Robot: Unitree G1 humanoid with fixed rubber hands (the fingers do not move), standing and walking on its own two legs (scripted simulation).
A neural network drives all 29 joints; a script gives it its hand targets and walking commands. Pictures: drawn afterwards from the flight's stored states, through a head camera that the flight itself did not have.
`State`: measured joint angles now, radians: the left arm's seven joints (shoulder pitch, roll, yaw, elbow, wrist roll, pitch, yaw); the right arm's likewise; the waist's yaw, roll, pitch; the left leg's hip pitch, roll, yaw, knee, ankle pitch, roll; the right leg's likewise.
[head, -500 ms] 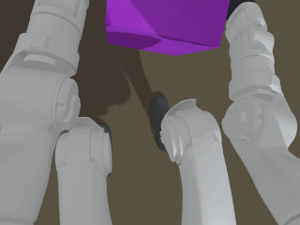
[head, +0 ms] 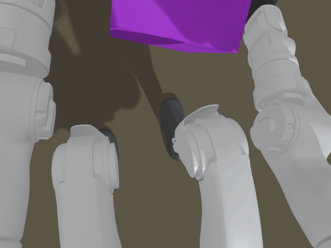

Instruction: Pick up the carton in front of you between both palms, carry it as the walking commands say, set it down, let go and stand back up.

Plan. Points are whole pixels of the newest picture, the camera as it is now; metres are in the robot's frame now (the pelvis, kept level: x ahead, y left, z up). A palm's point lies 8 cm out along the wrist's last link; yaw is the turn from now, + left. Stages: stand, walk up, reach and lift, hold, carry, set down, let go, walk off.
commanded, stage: set down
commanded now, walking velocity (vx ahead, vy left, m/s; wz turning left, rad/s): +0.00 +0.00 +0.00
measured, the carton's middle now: out of the picture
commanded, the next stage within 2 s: let go in 1.14 s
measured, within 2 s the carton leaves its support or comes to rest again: neither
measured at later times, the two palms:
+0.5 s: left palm out of the picture +0.62 +0.10 -0.05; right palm out of the picture +0.50 -0.26 -0.06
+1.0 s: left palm out of the picture +0.63 +0.11 +0.10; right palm out of the picture +0.50 -0.26 +0.09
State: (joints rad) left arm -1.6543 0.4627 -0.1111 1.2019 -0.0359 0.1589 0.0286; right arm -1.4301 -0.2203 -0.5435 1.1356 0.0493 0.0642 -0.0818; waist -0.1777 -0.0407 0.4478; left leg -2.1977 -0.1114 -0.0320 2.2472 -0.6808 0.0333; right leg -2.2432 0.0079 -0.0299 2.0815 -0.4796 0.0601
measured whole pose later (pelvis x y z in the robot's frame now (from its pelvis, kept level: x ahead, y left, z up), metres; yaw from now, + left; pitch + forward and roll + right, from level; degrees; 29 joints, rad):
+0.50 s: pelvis +0.00 -0.01 +0.06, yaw +0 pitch +43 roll -2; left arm -1.63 0.53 -0.05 1.16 -0.08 0.25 -0.03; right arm -1.27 -0.14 -0.38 0.77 0.12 0.21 -0.20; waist -0.20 0.02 0.20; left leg -2.11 -0.06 -0.01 2.01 -0.64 0.02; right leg -2.19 0.04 0.00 1.87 -0.42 0.03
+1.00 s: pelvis +0.03 -0.01 +0.19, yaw +1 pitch +48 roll -2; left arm -1.46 0.47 0.05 1.06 0.02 0.29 -0.07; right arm -1.08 -0.10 -0.43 0.63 0.07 0.27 -0.15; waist -0.21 0.05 -0.01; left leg -1.83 -0.07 -0.03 1.50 -0.51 0.02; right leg -1.89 0.02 0.01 1.39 -0.34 0.03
